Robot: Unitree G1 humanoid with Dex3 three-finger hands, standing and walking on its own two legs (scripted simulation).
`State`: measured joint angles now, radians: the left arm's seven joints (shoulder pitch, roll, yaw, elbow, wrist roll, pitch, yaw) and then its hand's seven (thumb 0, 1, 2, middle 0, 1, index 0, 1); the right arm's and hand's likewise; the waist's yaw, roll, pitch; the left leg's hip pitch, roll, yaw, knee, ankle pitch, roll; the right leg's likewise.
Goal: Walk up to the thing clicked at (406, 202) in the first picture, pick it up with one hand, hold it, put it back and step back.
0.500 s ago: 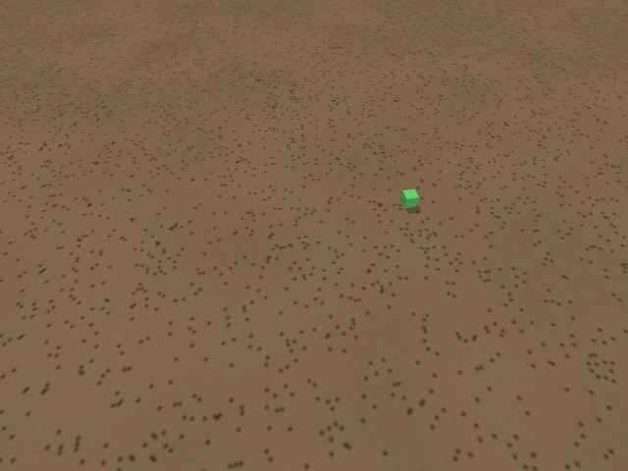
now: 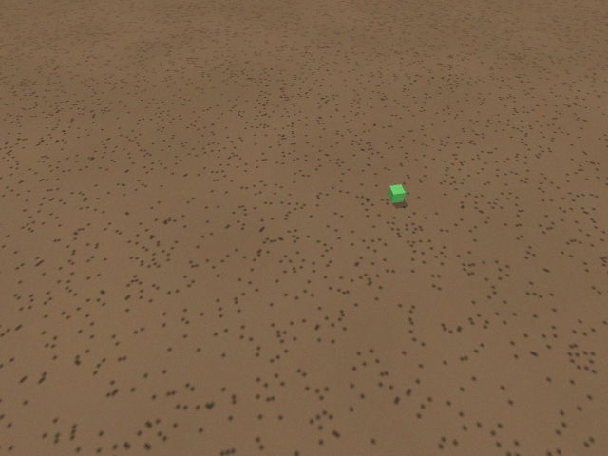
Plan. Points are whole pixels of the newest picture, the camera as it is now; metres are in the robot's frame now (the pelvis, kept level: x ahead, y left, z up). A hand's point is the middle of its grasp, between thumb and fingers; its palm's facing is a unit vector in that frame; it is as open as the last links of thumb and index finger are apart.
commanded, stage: stand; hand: left
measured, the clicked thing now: (396, 193) +1.32 -0.42 -0.75
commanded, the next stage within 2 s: walk up in 0.62 s
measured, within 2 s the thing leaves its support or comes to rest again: neither
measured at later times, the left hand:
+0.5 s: hand out of the picture +0.07 +0.26 -0.16, palm faces -0.02 -0.94 -0.34, open 7.4 cm
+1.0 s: hand (183, 439) +0.18 +0.20 -0.15, palm faces +0.02 -0.92 -0.40, open 7.4 cm
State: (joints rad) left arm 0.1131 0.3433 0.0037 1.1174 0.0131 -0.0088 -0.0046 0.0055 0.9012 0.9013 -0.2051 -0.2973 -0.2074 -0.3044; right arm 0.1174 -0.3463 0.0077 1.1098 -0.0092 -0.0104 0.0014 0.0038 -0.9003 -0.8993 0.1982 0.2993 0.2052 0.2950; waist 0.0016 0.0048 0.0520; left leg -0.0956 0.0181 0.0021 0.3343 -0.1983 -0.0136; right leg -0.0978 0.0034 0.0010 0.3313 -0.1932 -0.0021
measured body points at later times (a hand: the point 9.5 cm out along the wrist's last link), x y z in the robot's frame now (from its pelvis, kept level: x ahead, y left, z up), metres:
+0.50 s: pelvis +0.00 +0.00 +0.00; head +0.01 +0.00 +0.45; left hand +0.07 +0.30 -0.13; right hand +0.08 -0.30 -0.13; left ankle -0.01 +0.13 -0.75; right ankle -0.01 -0.12 -0.75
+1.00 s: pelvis +0.08 -0.10 -0.04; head +0.08 -0.11 +0.41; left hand +0.18 +0.25 -0.12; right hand +0.09 -0.47 -0.14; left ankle -0.01 +0.10 -0.72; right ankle +0.15 -0.25 -0.75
